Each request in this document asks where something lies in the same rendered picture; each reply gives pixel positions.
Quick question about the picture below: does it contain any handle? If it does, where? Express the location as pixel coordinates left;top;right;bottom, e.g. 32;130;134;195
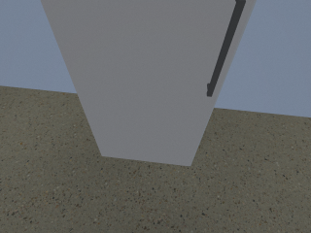
206;0;246;97

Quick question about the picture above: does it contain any fridge door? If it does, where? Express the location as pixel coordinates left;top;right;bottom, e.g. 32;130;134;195
40;0;255;167

